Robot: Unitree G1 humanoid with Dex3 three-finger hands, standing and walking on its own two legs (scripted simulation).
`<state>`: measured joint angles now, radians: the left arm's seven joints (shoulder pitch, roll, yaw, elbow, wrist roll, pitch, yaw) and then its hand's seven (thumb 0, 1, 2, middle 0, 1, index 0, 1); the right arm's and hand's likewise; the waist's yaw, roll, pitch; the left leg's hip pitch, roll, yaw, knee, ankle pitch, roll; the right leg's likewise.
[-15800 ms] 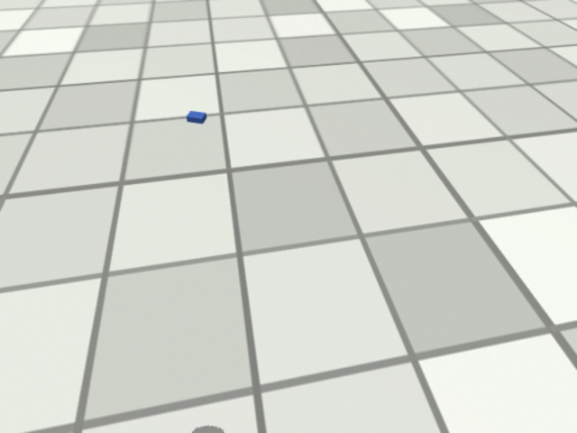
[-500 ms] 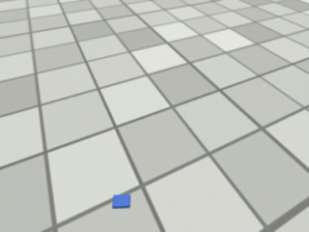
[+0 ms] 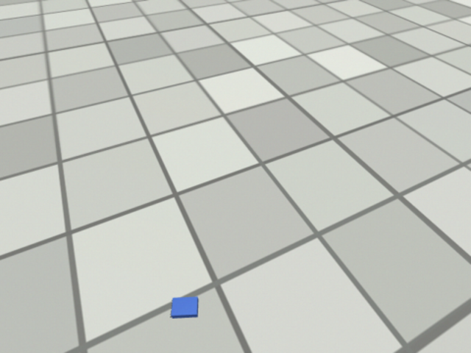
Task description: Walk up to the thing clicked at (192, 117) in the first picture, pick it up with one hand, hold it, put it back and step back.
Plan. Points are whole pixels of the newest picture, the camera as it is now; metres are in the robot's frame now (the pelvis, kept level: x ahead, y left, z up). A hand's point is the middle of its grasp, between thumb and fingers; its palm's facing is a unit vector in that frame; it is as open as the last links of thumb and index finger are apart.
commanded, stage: rise first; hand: left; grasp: from above
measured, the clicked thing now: (185, 307) +0.45 +0.21 -0.77
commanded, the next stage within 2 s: none
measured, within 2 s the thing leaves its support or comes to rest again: neither
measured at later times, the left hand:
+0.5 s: hand out of the picture +0.13 +0.26 -0.21, palm faces -0.09 -0.91 -0.41, open 13.2 cm
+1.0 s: hand out of the picture +0.12 +0.26 -0.26, palm faces -0.22 -0.84 -0.50, open 13.8 cm
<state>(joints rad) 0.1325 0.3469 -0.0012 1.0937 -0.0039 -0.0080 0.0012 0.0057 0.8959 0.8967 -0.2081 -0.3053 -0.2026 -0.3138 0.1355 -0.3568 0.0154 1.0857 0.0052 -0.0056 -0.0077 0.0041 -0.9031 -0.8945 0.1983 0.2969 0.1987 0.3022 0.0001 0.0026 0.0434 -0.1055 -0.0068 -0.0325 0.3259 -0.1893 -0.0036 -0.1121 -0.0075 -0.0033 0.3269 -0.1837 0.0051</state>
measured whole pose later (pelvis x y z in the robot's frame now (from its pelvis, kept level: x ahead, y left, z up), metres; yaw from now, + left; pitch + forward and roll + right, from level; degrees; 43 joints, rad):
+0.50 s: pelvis -0.02 +0.01 -0.06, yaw -1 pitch +12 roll -1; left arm 0.13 0.31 0.14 0.69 0.17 0.17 -0.01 0.00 -0.35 0.91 -0.18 -0.93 -0.16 -0.95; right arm 0.24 -0.25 -0.02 0.61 0.02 -0.09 -0.03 0.01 -0.89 -0.89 0.20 0.30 0.20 0.30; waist -0.03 0.00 -0.07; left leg -0.71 0.00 -0.03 0.95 -0.45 0.00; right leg -0.71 0.01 0.00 0.91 -0.42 0.01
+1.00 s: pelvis -0.02 +0.01 -0.12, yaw -1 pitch +21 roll -2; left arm 0.27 0.34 0.10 0.40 0.28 0.23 0.02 0.00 -0.48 0.89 -0.18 -0.97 -0.18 -0.98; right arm 0.20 -0.25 -0.01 0.53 0.01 -0.17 -0.03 0.01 -0.92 -0.90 0.20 0.30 0.20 0.30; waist -0.03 0.01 -0.15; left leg -1.07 0.00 -0.05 1.30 -0.58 0.00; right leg -1.05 0.01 -0.03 1.24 -0.55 0.01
